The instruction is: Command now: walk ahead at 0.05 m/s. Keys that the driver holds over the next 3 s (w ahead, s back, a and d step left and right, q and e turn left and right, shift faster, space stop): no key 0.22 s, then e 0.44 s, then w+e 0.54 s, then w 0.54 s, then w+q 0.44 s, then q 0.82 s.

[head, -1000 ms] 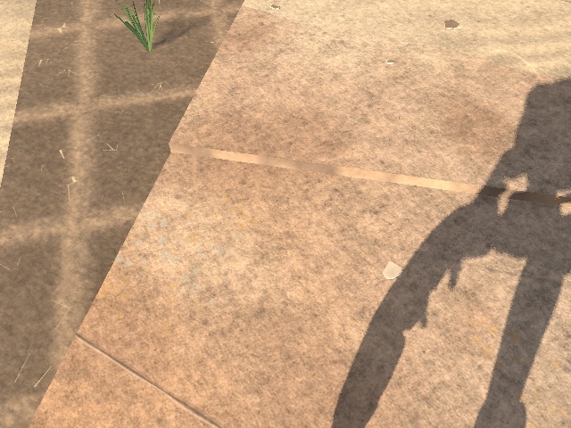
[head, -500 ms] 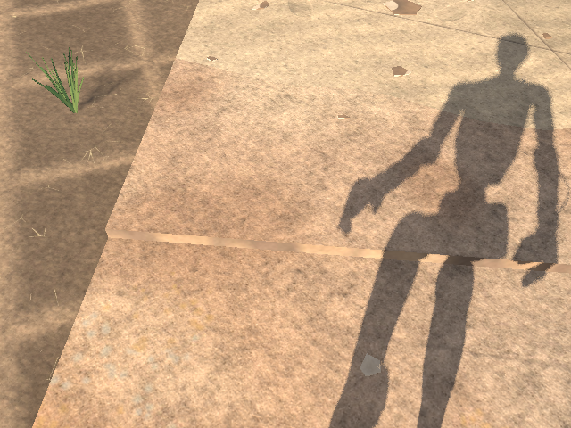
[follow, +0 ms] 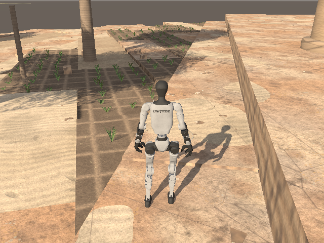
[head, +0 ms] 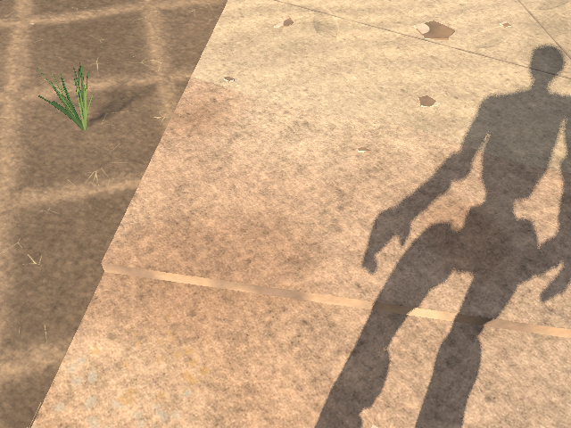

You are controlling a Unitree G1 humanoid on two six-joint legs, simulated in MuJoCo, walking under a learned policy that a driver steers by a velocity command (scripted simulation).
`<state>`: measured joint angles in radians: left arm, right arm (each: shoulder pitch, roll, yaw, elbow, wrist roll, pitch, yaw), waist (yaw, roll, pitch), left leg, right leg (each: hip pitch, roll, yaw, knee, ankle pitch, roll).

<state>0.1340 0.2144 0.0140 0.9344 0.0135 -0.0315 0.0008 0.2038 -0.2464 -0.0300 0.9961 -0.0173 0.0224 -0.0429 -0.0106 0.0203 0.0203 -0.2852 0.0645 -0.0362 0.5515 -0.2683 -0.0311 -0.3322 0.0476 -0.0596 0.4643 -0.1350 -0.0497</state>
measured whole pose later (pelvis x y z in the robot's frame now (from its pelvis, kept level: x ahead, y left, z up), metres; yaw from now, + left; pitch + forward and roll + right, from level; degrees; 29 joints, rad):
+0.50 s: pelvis +0.04 +0.01 -0.01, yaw -6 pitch +1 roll +1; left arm 0.13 0.28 0.07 0.90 -0.01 0.04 0.02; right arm 0.20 -0.26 -0.07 0.99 0.00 0.00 -0.10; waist -0.01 0.00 0.05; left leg -0.24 0.06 0.09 0.62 -0.38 -0.02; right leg -0.42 0.02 -0.02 0.75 -0.40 -0.04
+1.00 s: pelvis +0.09 -0.02 +0.02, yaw -22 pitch +3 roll +2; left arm 0.27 0.28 0.08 0.82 -0.02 -0.03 0.03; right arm 0.07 -0.29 -0.09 0.86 0.01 -0.09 -0.02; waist 0.06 0.00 -0.02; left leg -0.42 0.00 -0.10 0.58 -0.23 -0.05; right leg -0.21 0.11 0.20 0.35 -0.17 -0.08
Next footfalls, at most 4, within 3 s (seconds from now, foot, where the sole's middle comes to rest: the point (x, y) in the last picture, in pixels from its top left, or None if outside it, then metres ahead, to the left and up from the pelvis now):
1.10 left None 0.25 0.07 -0.77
1.56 right None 0.36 -0.33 -0.77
1.98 left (406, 325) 0.75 -0.28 -0.74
2.44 right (503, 305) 0.80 -0.54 -0.73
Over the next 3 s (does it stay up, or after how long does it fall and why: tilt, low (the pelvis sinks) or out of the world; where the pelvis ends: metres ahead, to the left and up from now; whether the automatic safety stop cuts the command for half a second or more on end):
stays up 0.75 -0.37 0.04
